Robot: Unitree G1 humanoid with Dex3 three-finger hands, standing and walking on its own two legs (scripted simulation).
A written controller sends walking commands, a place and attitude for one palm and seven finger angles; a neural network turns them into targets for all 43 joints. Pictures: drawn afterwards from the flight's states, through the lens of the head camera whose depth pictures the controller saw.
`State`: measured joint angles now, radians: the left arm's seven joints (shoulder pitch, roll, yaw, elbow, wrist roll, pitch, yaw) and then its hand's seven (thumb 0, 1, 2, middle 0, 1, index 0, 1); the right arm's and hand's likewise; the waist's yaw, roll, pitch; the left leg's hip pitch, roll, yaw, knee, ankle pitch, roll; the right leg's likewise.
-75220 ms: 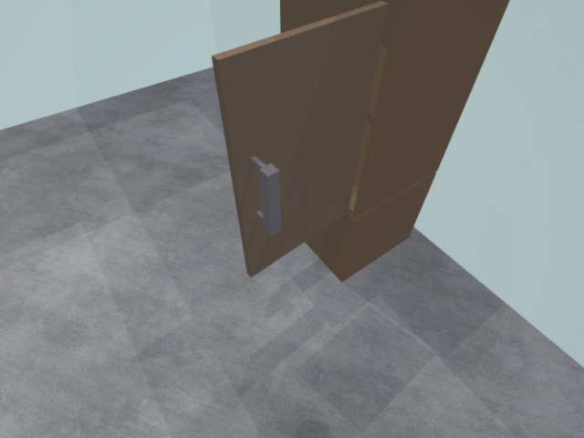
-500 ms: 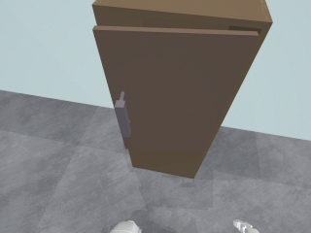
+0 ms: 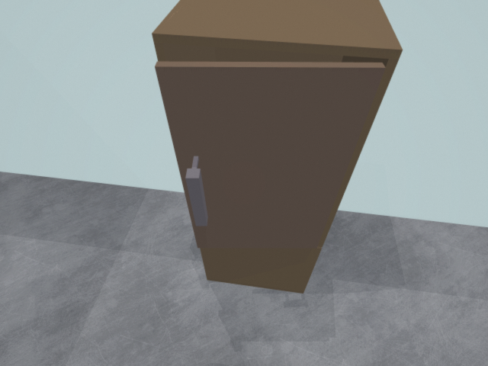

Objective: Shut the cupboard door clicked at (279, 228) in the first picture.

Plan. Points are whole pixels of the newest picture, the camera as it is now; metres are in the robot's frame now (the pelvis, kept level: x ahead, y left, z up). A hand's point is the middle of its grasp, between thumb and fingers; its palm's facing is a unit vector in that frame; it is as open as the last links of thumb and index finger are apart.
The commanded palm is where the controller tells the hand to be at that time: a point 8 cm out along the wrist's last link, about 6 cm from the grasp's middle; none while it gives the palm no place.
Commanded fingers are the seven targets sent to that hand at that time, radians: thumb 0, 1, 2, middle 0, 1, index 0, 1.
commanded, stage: come to a stop and stand still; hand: left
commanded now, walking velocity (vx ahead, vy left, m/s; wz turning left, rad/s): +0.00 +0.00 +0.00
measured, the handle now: (198, 192) +0.48 +0.13 -0.04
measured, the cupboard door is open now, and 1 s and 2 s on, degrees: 8 8 8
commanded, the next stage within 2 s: look again from close up in 0.38 s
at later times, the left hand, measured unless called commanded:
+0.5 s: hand out of the picture -0.03 +0.14 -0.18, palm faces +0.03 -0.99 -0.13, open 7.3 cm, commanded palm none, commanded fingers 0.00 0.90 0.90 -0.20 -0.30 -0.20 -0.30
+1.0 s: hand out of the picture +0.02 +0.25 -0.16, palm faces +0.04 -0.95 -0.30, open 7.4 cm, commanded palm none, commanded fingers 0.00 0.90 0.90 -0.20 -0.30 -0.20 -0.30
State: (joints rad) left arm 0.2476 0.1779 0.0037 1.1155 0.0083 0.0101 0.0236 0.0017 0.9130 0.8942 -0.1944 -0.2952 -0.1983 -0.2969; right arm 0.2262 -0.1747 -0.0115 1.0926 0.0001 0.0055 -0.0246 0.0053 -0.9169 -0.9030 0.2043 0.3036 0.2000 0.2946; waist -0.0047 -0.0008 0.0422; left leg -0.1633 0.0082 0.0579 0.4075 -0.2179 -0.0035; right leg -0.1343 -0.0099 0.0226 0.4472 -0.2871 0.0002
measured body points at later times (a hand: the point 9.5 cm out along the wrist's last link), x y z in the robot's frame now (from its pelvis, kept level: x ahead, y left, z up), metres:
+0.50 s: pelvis -0.01 -0.01 +0.00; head +0.00 +0.00 +0.45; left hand -0.03 +0.19 -0.17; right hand -0.05 -0.22 -0.16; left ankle +0.00 +0.12 -0.74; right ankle -0.03 -0.12 -0.74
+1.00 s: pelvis -0.04 +0.02 +0.00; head -0.06 +0.03 +0.45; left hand +0.02 +0.30 -0.14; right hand +0.07 -0.25 -0.13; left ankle +0.00 +0.12 -0.74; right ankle -0.03 -0.12 -0.74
